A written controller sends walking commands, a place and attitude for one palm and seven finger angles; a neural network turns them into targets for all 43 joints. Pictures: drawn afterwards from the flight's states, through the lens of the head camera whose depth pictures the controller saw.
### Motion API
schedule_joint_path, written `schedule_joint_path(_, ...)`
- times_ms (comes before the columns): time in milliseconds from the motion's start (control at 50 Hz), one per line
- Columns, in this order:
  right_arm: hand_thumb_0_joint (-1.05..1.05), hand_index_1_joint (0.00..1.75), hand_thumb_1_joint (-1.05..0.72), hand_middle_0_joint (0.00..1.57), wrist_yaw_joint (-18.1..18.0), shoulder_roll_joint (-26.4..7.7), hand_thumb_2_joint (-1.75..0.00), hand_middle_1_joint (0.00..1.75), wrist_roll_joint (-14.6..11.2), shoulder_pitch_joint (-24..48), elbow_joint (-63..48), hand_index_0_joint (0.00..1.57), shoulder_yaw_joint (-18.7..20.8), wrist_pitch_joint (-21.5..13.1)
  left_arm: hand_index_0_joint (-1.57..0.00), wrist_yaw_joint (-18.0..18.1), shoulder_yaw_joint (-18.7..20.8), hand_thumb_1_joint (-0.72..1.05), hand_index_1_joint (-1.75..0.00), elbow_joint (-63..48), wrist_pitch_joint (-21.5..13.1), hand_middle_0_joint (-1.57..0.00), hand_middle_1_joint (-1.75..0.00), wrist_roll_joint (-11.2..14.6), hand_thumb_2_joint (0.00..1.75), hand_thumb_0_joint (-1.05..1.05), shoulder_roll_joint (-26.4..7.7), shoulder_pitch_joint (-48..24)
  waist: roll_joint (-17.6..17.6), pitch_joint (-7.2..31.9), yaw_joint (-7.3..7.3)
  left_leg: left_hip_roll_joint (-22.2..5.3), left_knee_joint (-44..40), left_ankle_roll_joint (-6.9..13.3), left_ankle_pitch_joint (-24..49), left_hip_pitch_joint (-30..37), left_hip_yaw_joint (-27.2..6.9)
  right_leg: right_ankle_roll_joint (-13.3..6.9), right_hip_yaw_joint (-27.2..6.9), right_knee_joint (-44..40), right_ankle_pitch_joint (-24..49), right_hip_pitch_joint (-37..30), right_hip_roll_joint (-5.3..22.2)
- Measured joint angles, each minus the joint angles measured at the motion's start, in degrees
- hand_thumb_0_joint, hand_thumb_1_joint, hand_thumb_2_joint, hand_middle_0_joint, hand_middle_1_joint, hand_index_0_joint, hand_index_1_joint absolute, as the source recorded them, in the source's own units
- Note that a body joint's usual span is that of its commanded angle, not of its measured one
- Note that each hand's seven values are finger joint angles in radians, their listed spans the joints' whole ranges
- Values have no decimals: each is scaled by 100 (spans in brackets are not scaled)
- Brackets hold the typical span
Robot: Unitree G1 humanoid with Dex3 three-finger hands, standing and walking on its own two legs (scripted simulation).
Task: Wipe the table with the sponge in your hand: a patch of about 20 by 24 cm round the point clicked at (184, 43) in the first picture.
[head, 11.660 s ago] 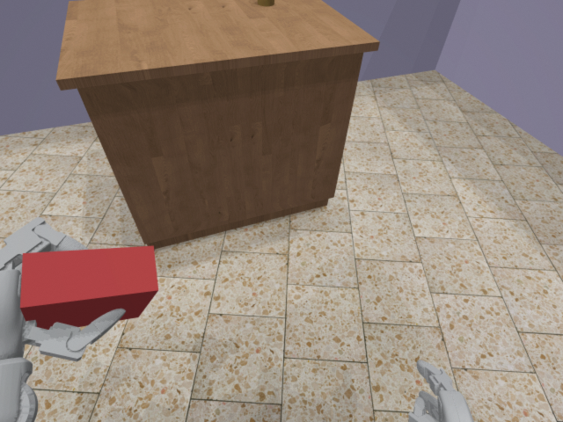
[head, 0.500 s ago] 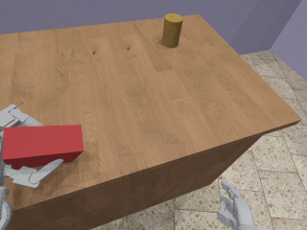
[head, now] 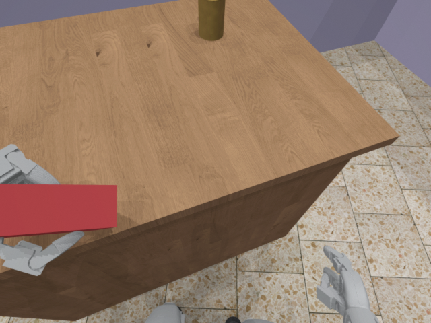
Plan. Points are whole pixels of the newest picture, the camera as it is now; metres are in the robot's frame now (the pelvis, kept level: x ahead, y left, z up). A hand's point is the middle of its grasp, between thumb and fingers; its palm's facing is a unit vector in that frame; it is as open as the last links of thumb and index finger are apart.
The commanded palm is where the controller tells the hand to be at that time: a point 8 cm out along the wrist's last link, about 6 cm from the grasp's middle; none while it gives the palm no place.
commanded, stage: shuffle to correct the standing spot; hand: left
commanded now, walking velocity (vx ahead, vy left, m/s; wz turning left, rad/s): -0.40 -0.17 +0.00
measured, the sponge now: (73, 211) +0.23 +0.20 +0.15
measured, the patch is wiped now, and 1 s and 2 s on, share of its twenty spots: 0.00 0.00 0.00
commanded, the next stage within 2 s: come to a stop and stand still in 0.58 s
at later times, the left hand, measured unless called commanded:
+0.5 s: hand (20, 246) +0.19 +0.23 +0.17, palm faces +0.33 -0.86 -0.38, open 9.4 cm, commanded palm +0.13 +0.28 +0.18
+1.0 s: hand (63, 252) +0.18 +0.19 +0.16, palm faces +0.35 -0.82 -0.45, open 9.4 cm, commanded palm +0.13 +0.23 +0.18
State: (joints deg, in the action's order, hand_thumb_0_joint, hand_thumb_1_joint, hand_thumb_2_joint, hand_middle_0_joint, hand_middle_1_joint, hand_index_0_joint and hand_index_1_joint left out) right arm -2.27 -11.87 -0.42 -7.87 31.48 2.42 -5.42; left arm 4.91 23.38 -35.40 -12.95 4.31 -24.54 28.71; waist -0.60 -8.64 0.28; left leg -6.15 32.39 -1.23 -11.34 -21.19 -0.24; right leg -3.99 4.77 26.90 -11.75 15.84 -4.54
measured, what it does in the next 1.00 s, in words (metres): steps on the spot: left foot, then right foot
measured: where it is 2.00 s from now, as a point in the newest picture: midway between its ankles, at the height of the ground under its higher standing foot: outside the picture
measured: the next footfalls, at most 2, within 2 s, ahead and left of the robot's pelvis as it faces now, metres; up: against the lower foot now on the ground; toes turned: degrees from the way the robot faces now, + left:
left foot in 0.48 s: -0.01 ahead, +0.08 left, +0.00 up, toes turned +1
right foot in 0.76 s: +0.03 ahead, -0.16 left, +0.00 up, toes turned +3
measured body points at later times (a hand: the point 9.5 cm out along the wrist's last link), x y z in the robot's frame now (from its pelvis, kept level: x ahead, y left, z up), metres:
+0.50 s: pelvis -0.03 +0.00 -0.01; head +0.00 +0.03 +0.44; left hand +0.16 +0.28 +0.19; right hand +0.12 -0.23 -0.09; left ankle -0.04 +0.11 -0.74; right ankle +0.03 -0.08 -0.73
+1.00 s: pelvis -0.03 -0.05 +0.00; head +0.01 -0.04 +0.45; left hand +0.16 +0.23 +0.18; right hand +0.14 -0.29 -0.08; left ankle -0.05 +0.08 -0.73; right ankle -0.01 -0.17 -0.73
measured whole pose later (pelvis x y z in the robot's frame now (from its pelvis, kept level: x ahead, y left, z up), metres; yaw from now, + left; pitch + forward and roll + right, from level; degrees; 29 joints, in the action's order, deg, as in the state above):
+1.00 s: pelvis -0.03 -0.05 +0.00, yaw +0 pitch -1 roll +0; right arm -2.3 -11.9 -1.0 -10.4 33.6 1.0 -4.7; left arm 8.3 22.0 -31.8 -9.4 2.9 -22.5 30.3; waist 1.0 -6.3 0.9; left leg -1.6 30.7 -1.1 -17.4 -12.2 -0.3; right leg -0.5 4.3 29.6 -13.8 15.0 1.2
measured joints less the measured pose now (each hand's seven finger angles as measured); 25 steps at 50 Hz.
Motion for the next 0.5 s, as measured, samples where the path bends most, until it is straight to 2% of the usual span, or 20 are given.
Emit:
schedule_joint_path(40, 1, 30, -91, 20, -29, -10, -90, 30, 7, -51, 77, 20, 32, -22, -80, -4, 39, -44, -139, -31, -90, -80, -139, -18, 103, -1, -33, 67, 27, 57, 30, 79, 83, 62, -232, 14, -8, 8, 0, 59, 4, 96, 14)
schedule_joint_path(100, 1, 30, -91, 20, -81, 46, -90, 30, 27, -135, 183, 20, 10, -31, -81, 34, 147, -44, -139, -60, -162, -80, -138, 3, 103, -1, -107, 177, 196, 95, 30, 176, -124, -35, -4, 46, 35, 43, -69, 103, 48, 197, 99)
schedule_joint_path(140, 1, 30, -91, 20, -109, 95, -90, 30, 58, -224, 184, 20, -33, -62, -81, 40, 227, -44, -139, -34, -177, -80, -138, -2, 103, -1, -165, 211, 278, 125, 6, 206, -213, -82, 99, 27, 83, 179, -105, 179, 27, 301, 148)
schedule_joint_path(180, 1, 30, -91, 20, -102, 150, -90, 30, 91, -290, 158, 20, -74, -94, -81, 40, 283, -44, -139, 36, -131, -80, -138, -27, 103, -1, -197, 179, 281, 119, -39, 188, -213, -73, 132, -13, 103, 318, -81, 410, -378, 432, 170)
schedule_joint_path(220, 1, 30, -91, 20, -60, 196, -90, 30, 109, -350, 107, 20, -112, -123, -80, 28, 275, -44, -139, 99, -30, -80, -139, -66, 103, -1, -165, 92, 213, 80, -85, 144, -140, -66, 130, -54, 82, 355, -11, 498, -616, 461, 162)
schedule_joint_path(280, 1, 30, -91, 20, 49, 228, -90, 30, 86, -413, 43, 20, -169, -135, -80, 5, 185, -44, -139, 101, 124, -80, -139, -97, 103, -1, -36, -13, 69, -16, -129, 58, 117, -78, 26, -81, 20, 238, 120, 333, -60, 319, 117)
schedule_joint_path(320, 1, 30, -91, 20, 106, 247, -90, 30, 64, -451, 50, 20, -201, -113, -80, -9, 74, -44, -139, 50, 211, -80, -139, -111, 103, -1, 45, -43, 26, -8, -119, 40, 403, -40, -326, -138, -22, 29, 190, 347, 144, 263, 105)
schedule_joint_path(360, 1, 30, -91, 20, 127, 249, -90, 30, 35, -474, 119, 21, -229, -87, -80, 7, -57, -44, -139, -34, 299, -80, -139, -106, 103, -1, 132, -45, 73, 88, -129, 133, 891, 8, -1024, -266, -67, -74, 187, 460, 42, 309, 136)
schedule_joint_path(420, 1, 30, -91, 21, 99, 247, -90, 30, 71, -475, 307, 21, -257, -28, -81, 89, -221, -44, -139, -116, 409, -80, -139, -76, 103, -1, 235, 22, 289, 310, -97, 380, 1570, 50, -1284, -174, 147, -93, 87, 516, -22, 365, 252)
schedule_joint_path(440, 1, 30, -91, 21, 77, 244, -90, 30, 81, -495, 347, 21, -263, -17, -81, 106, -245, -44, -139, -105, 429, -80, -138, -63, 103, -1, 231, 34, 352, 400, -60, 435, 1421, 63, -1277, -2, 246, -81, 81, 499, -18, 375, 284)
schedule_joint_path(480, 1, 30, -91, 21, 18, 178, -90, 30, 80, -575, 303, 21, -266, -50, -81, 137, -234, -44, -138, -85, 449, -81, -138, -31, 103, -1, 169, 25, 349, 553, 23, 463, 430, 104, -1084, 523, 360, -33, 145, 577, -54, 470, 284)
schedule_joint_path(500, 1, 30, -91, 21, -18, 181, -90, 30, 84, -566, 290, 21, -237, -87, -81, 155, -182, -44, -138, -41, 430, -81, -138, -21, 103, -1, 98, -42, 396, 526, 54, 499, 165, 151, -708, 608, 367, 31, 138, 766, -200, 554, 311)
